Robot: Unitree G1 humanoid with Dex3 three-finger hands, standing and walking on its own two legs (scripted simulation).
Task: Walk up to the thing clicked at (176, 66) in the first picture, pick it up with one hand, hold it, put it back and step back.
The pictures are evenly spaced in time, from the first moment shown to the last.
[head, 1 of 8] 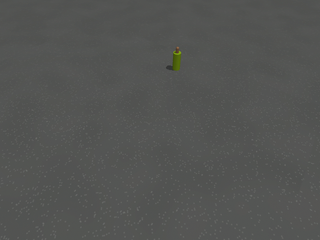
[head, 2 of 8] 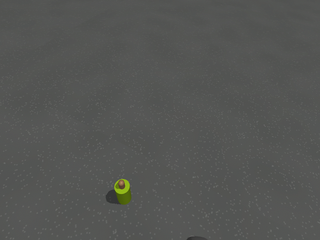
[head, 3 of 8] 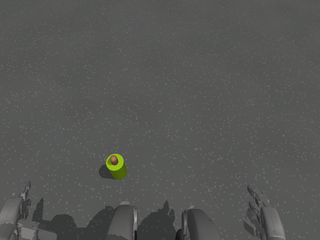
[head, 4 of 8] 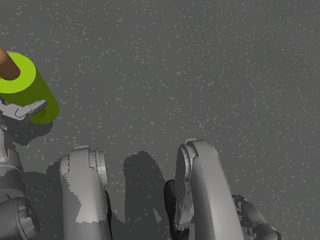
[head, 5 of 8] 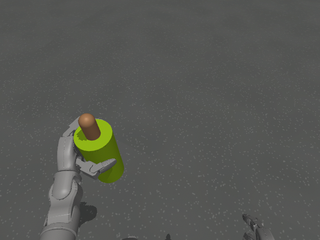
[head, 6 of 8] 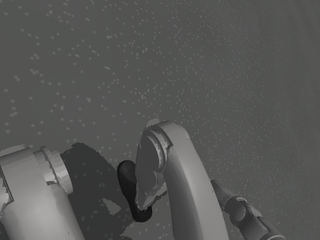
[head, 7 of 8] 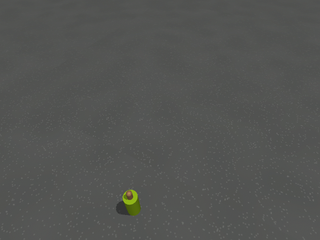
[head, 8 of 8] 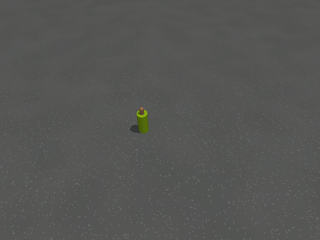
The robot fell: no
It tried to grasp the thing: yes
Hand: left
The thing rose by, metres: 0.66
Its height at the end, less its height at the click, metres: +0.00
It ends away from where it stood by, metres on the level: 0.01
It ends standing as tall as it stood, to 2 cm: yes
